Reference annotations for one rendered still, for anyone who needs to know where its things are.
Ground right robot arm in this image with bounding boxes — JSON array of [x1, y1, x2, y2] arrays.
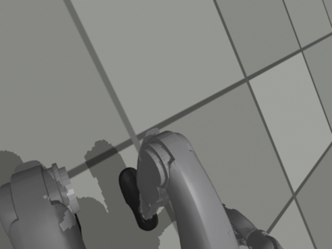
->
[[246, 230, 283, 249]]

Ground right robot foot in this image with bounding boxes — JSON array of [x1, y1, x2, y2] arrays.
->
[[119, 168, 158, 231]]

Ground right robot hand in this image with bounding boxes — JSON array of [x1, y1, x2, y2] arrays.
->
[[222, 203, 258, 246]]

